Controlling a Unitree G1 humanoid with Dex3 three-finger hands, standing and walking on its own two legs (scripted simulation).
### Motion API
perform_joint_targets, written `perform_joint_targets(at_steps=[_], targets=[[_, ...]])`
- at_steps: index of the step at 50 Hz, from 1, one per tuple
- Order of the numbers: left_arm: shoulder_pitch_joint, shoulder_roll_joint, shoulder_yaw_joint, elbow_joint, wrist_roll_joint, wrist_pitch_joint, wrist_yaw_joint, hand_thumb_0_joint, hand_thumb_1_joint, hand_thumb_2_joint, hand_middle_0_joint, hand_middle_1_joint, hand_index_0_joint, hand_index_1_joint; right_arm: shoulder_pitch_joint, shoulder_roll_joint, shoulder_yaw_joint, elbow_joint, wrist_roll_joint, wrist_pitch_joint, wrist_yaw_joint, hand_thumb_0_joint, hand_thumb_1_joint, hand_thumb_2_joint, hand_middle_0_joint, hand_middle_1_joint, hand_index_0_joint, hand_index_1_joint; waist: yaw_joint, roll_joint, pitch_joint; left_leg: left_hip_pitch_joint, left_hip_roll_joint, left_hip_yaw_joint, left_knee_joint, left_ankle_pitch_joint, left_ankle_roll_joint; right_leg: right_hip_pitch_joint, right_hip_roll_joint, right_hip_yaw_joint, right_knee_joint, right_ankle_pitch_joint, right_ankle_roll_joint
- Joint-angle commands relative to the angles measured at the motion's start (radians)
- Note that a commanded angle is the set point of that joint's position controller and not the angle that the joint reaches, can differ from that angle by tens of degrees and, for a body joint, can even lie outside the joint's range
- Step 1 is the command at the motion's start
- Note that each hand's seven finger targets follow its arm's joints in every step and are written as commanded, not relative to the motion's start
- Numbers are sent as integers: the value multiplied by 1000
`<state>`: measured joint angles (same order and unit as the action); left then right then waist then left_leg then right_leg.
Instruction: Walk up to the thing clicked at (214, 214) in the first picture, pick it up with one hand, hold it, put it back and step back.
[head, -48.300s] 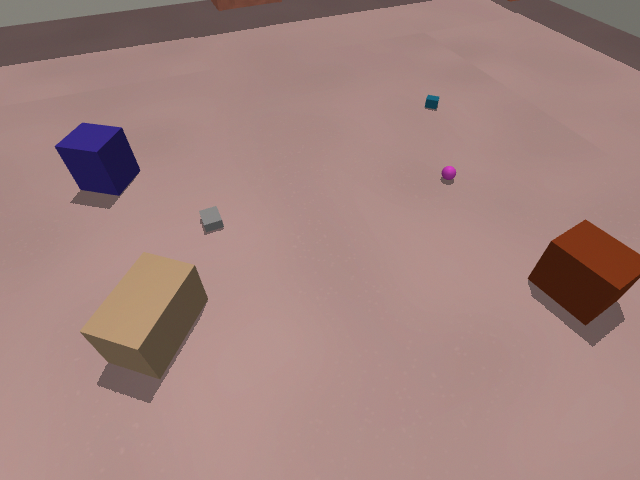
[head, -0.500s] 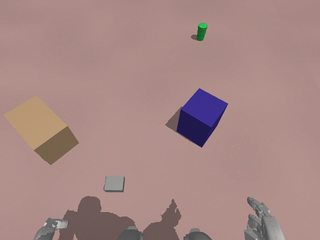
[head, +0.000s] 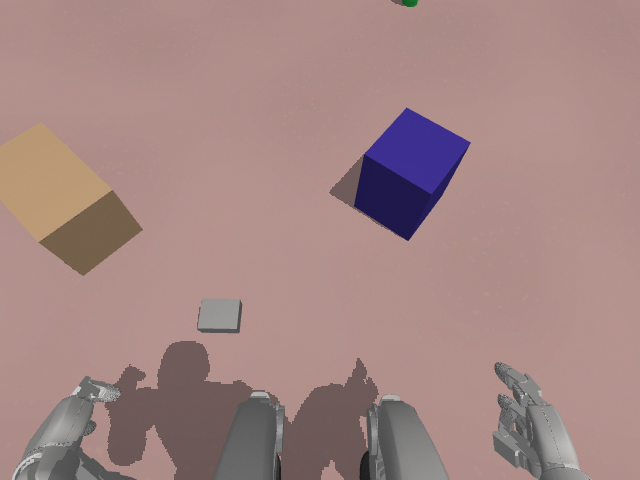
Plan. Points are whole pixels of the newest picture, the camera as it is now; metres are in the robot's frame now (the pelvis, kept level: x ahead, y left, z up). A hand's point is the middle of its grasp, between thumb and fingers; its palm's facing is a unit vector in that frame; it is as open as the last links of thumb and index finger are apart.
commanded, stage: rise first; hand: left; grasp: from above
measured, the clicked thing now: (220, 315) +0.49 +0.27 -0.59
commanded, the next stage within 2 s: none
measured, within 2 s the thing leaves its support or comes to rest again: neither
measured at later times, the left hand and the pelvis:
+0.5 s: hand (153, 359) +0.33 +0.32 -0.32, palm faces -0.50 -0.24 -0.83, open 13.4 cm; pelvis -0.05 +0.00 -0.20, yaw -3 degrees
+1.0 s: hand (170, 330) +0.40 +0.33 -0.41, palm faces -0.46 +0.00 -0.89, open 13.2 cm; pelvis -0.05 +0.02 -0.26, yaw -6 degrees
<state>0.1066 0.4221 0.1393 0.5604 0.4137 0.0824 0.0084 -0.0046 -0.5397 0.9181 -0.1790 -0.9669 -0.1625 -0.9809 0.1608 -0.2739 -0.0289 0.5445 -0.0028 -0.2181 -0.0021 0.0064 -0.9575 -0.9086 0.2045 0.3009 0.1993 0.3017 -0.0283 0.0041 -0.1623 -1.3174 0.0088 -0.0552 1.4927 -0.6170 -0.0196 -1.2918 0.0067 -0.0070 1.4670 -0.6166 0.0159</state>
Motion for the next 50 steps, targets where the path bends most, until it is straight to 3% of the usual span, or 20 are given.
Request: perform_joint_targets(at_steps=[1,4,6,8,9,10,12,15,17,19,21,27,31,32,34,43,44,48,50], targets=[[-199,251,72,-98,104,-158,22,0,-468,889,-220,-931,-213,-938,1,-161,-76,-52,3,-53,-7,0,-937,-909,201,300,200,300,-9,99,-384,112,-17,35,-50,137,31,7,15,3,-35,143,-40],[-272,316,102,10,176,-221,48,0,-473,888,-253,-912,-240,-925,-2,-174,-75,-19,5,-45,3,0,-963,-916,201,300,200,300,5,74,-420,-8,-22,37,52,150,34,-77,17,-2,54,157,-40],[-306,373,140,22,223,-243,69,0,-488,902,-231,-939,-223,-947,6,-186,-83,0,7,-30,9,0,-963,-916,201,300,200,300,27,110,-496,-6,-21,39,104,225,33,-114,16,-4,111,208,-44],[-337,389,147,90,263,-248,85,0,-466,919,-179,-970,-178,-971,13,-195,-84,17,6,-12,18,0,-917,-904,201,300,200,300,31,107,-527,-30,-21,30,149,271,29,-146,15,-20,168,234,-44],[-373,371,127,102,283,-253,88,0,-456,913,-185,-967,-185,-967,21,-195,-89,25,6,-4,22,0,-917,-905,201,300,200,300,28,92,-548,-47,-20,33,178,288,34,-158,17,-25,182,249,-43],[-434,365,111,118,304,-261,91,0,-474,924,-198,-953,-191,-960,24,-195,-92,37,4,1,26,0,-929,-909,201,300,200,300,15,82,-562,-68,-20,29,198,281,34,-185,19,-32,202,242,-44],[-561,440,136,135,336,-282,96,0,-458,904,-229,-929,-222,-937,43,-197,-100,54,0,13,31,0,-941,-912,201,300,200,300,12,60,-601,-139,-22,38,257,236,45,-194,20,-26,219,221,-38],[-653,520,156,227,408,-318,97,0,-464,910,-245,-909,-234,-920,58,-203,-96,81,-9,35,40,0,-951,-915,200,300,200,300,9,31,-612,-234,-22,42,322,178,48,-220,20,-35,268,175,-35],[-752,533,139,233,449,-351,99,0,-461,919,-219,-928,-213,-935,74,-207,-95,97,-18,49,43,0,-935,-911,200,300,200,299,-3,47,-650,-225,-17,39,358,173,48,-262,20,-42,300,166,-35],[-812,537,122,272,482,-381,103,0,-457,938,-198,-924,-190,-933,88,-207,-93,111,-23,59,48,0,-916,-905,200,299,200,299,-14,67,-654,-249,-18,37,386,146,45,-302,22,-49,329,138,-36],[-853,594,149,316,513,-410,116,0,-446,929,-214,-893,-203,-905,95,-212,-86,123,-32,74,51,0,-921,-907,200,299,200,299,-10,62,-643,-296,-20,36,412,104,48,-332,26,-56,349,94,-36],[-990,646,128,420,615,-478,175,0,-393,938,-197,-837,-180,-855,97,-210,-67,138,-57,119,68,0,-864,-891,200,299,200,299,-39,91,-560,-405,-26,34,463,-41,56,-451,36,-82,394,-50,-39],[-1024,698,145,486,697,-485,232,0,-389,926,-196,-824,-182,-838,101,-229,-54,151,-71,153,78,0,-874,-894,200,299,200,299,-38,182,-560,-352,-22,6,468,-15,44,-547,34,-112,467,-17,-50],[-1039,666,124,496,716,-483,247,0,-392,931,-209,-795,-189,-815,109,-227,-49,157,-74,162,82,0,-879,-896,200,299,200,299,-54,199,-548,-354,-23,-1,472,7,40,-567,32,-118,487,6,-51],[-1106,683,115,500,750,-478,276,0,-379,912,-216,-796,-200,-812,112,-231,-46,164,-80,177,86,0,-883,-896,200,299,200,299,-70,234,-559,-334,-23,-13,481,31,36,-608,31,-126,516,28,-54],[-1237,701,58,611,852,-462,328,0,-336,860,-255,-739,-239,-754,134,-252,-33,188,-110,209,99,0,-891,-899,200,299,200,299,-128,278,-528,-340,-20,-36,541,51,32,-698,24,-139,578,54,-49],[-1215,707,64,634,860,-459,330,0,-330,854,-265,-733,-249,-749,131,-249,-29,189,-113,212,99,0,-892,-899,200,300,200,300,-120,271,-525,-345,-23,-31,547,58,33,-692,25,-139,576,57,-50],[-1254,750,77,635,887,-466,345,0,-313,831,-272,-739,-263,-748,142,-255,-19,189,-126,222,105,0,-897,-900,200,300,200,300,-131,300,-556,-330,-23,-31,573,110,32,-680,29,-144,597,93,-49],[-1258,742,74,651,891,-466,350,0,-329,845,-276,-732,-260,-747,145,-254,-11,187,-133,226,109,0,-900,-901,200,300,200,300,-142,284,-548,-348,-23,-29,590,119,35,-679,33,-147,603,103,-47]])
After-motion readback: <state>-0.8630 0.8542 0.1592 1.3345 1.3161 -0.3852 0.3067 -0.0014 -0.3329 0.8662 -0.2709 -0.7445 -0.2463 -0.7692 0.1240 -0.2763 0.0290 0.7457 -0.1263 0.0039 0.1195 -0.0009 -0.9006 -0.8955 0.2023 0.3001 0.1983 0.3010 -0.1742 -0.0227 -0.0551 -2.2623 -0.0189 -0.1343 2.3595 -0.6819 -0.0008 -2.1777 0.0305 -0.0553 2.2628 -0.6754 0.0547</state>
